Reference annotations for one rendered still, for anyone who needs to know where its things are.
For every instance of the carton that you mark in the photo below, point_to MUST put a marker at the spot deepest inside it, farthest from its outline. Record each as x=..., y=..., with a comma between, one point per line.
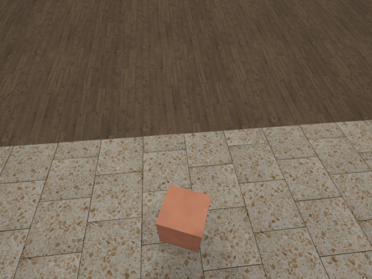
x=182, y=218

